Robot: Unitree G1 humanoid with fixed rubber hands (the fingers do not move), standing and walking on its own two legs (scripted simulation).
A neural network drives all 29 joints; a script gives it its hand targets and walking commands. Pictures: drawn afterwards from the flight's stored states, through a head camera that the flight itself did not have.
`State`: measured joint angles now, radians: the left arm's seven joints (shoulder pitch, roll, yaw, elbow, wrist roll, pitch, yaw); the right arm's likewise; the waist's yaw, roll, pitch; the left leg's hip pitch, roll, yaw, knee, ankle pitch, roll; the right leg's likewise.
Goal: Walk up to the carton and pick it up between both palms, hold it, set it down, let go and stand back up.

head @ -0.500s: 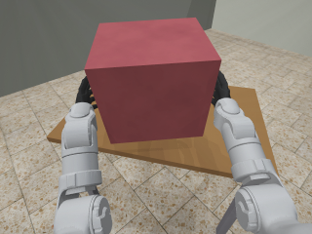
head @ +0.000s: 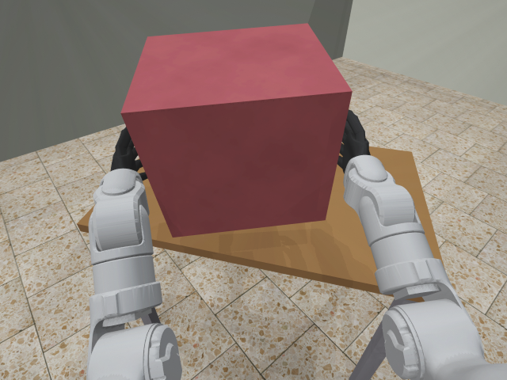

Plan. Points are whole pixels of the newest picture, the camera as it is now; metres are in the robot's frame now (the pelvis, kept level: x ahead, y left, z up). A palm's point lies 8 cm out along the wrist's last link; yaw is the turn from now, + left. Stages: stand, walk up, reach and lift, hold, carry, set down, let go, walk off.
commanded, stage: hold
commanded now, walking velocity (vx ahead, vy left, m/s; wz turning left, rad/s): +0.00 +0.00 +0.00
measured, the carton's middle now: (239, 131) +0.42 +0.01 +0.23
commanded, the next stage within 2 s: none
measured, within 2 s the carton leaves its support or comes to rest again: neither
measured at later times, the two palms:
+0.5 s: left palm (129, 175) +0.35 +0.17 +0.21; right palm (359, 159) +0.35 -0.17 +0.22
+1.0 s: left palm (127, 175) +0.35 +0.17 +0.21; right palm (356, 158) +0.35 -0.16 +0.22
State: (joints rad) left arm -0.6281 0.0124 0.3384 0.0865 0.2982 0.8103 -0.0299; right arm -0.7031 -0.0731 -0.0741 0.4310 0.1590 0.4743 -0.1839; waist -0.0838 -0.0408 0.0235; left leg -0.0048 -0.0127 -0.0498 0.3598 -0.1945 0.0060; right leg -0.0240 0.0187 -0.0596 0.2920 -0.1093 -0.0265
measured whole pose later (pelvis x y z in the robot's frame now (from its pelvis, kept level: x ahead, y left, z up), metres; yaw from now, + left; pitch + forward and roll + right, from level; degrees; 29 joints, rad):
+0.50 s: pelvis -0.01 +0.00 +0.00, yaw +0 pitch -7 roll +0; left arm -0.64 0.00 0.33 0.08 0.29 0.84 0.00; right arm -0.71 -0.08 -0.09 0.41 0.14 0.51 -0.16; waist -0.08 -0.03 -0.02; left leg -0.07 -0.01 -0.05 0.36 -0.18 0.00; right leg -0.09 0.02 -0.06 0.30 -0.10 -0.03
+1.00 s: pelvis +0.00 +0.00 +0.00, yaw +1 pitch -8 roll -1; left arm -0.63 0.00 0.35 0.08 0.30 0.82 -0.03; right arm -0.70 -0.07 -0.08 0.40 0.14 0.51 -0.18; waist -0.09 -0.03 0.00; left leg -0.04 -0.02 -0.05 0.36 -0.18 0.00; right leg -0.05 0.02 -0.07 0.30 -0.11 -0.03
